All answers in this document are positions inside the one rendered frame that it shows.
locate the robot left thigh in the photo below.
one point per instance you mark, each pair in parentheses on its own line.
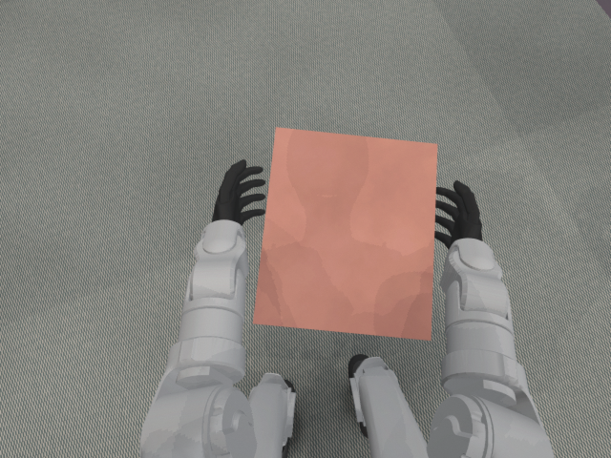
(273,414)

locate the carton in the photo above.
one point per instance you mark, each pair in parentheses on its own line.
(348,238)

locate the right robot shin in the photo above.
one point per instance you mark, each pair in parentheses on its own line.
(372,362)

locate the robot left forearm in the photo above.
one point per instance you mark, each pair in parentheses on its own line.
(209,350)

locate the right robot hand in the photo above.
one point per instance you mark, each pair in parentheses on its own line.
(466,224)

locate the left robot hand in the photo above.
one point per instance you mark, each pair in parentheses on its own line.
(229,203)

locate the robot right upper arm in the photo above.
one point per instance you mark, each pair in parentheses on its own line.
(467,426)

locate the robot left upper arm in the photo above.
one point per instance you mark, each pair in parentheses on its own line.
(209,422)

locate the robot right forearm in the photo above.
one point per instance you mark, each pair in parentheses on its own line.
(481,354)

